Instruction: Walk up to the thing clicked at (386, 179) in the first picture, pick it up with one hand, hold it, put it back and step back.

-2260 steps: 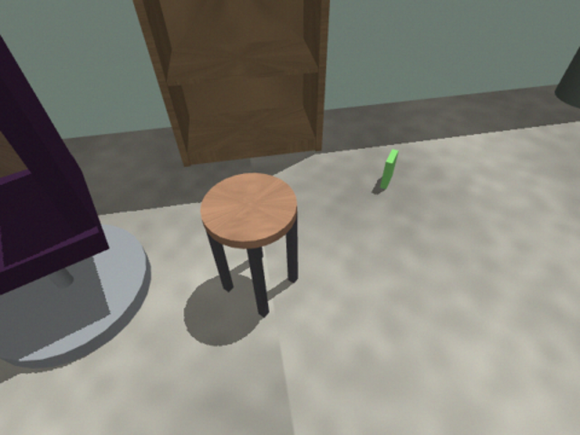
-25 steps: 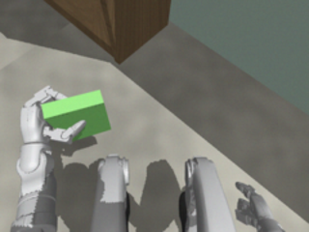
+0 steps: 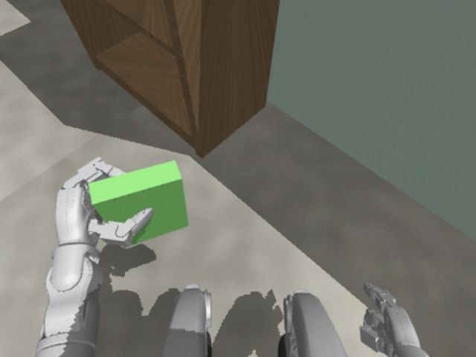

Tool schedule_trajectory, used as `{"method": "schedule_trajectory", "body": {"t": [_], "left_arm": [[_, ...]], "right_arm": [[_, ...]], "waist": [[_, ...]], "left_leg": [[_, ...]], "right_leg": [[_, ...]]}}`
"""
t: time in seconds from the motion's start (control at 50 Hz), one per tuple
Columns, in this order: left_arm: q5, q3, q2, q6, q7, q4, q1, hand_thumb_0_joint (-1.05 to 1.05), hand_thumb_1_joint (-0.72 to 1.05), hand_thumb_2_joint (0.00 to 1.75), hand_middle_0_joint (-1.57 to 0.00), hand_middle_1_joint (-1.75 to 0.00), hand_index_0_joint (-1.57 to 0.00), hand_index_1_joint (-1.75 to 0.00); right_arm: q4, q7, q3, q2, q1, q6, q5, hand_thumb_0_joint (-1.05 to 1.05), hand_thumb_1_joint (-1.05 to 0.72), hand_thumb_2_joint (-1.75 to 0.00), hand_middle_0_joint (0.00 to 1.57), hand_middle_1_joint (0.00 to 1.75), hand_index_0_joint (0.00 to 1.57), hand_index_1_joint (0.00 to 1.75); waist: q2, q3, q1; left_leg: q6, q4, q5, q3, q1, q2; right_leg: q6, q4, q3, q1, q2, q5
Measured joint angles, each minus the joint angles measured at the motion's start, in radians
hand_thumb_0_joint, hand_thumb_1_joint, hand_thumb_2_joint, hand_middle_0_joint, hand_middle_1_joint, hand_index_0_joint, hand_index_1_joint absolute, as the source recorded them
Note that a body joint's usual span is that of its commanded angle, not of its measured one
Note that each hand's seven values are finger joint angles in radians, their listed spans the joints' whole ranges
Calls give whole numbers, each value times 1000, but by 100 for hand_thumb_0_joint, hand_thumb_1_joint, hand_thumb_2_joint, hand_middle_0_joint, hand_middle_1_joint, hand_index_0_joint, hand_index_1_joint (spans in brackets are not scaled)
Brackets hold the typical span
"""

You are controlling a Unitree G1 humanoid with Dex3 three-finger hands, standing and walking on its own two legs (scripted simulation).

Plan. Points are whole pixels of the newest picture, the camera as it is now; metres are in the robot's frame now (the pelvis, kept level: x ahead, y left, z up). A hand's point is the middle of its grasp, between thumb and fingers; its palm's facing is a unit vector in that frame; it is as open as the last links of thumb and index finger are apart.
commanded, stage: lift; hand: left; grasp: from the side
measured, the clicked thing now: (147, 208) +0.36 +0.18 +0.01
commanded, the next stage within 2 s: hold in 1.02 s
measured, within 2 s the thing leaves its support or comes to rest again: neither
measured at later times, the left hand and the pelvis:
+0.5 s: hand (102, 174) +0.35 +0.20 +0.14, palm faces +0.14 -0.99 -0.02, open 8.2 cm; pelvis +0.02 +0.00 +0.09, yaw +1 degrees
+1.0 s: hand (106, 148) +0.36 +0.18 +0.17, palm faces +0.15 -0.99 +0.00, open 8.2 cm; pelvis +0.03 +0.00 +0.12, yaw +2 degrees
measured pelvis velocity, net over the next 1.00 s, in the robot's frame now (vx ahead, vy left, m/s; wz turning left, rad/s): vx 0.03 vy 0.00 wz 0.03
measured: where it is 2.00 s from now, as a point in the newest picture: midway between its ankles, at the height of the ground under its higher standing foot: outside the picture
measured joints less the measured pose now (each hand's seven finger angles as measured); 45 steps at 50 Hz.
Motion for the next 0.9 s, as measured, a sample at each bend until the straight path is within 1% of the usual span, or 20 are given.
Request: {"method": "schedule_trajectory", "body": {"t": [0.08,0.34,0.44,0.58,0.76,0.9], "left_arm": [[15,-16,0,2,5,17,8,0,-29,104,-93,-122,-93,-119],[30,-47,-16,-15,10,78,11,0,-29,104,-94,-120,-94,-117],[33,-54,-23,-33,17,94,5,0,-30,104,-95,-120,-95,-117],[38,-71,-38,-41,22,112,9,0,-30,105,-95,-120,-95,-117],[35,-70,-53,-56,27,140,-2,0,-29,105,-94,-121,-94,-118],[41,-78,-54,-59,23,151,-2,0,-29,105,-93,-121,-93,-119]], "right_arm": [[1,-1,-1,1,19,-9,-3,1,-91,-89,20,29,20,30],[20,5,5,9,71,-20,-15,1,-91,-89,20,29,20,30],[27,7,10,15,79,-21,-19,1,-91,-89,20,29,20,30],[35,8,14,21,86,-20,-23,1,-91,-89,20,29,20,30],[44,6,12,21,87,-17,-28,1,-92,-89,20,29,20,30],[53,7,5,16,85,-11,-31,1,-92,-89,20,29,20,30]], "waist": [[-4,11,-7],[-8,56,-7],[-7,73,-5],[-6,88,-3],[-12,103,-2],[-11,114,-2]], "left_leg": [[2,-75,14,5,96,0],[8,-279,75,21,338,-4],[9,-341,98,28,403,-6],[9,-418,124,35,487,-6],[5,-497,146,41,575,-6],[2,-543,156,43,632,-5]], "right_leg": [[1,-79,-2,98,-1,17],[6,-291,-1,339,-5,86],[7,-351,1,402,-7,109],[6,-426,3,482,-7,136],[3,-499,4,565,-7,156],[0,-543,3,620,-5,166]]}}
